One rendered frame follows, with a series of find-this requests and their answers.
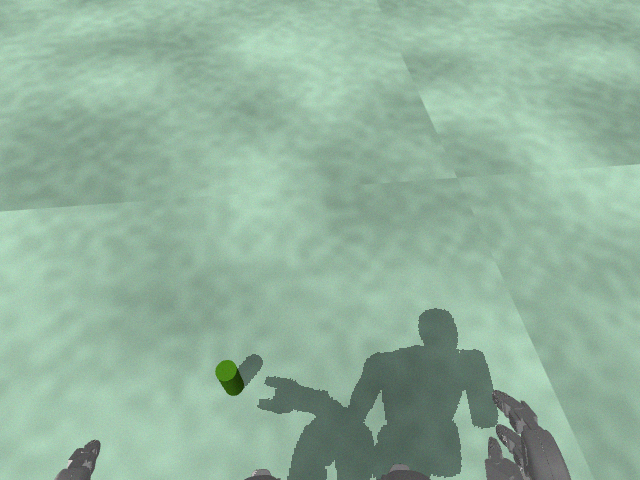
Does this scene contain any can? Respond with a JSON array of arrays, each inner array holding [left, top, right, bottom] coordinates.
[[215, 360, 244, 396]]

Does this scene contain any left robot hand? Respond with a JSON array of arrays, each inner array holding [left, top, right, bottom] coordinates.
[[54, 440, 100, 480]]

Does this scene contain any right robot hand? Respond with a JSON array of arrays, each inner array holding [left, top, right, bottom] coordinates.
[[485, 390, 571, 480]]

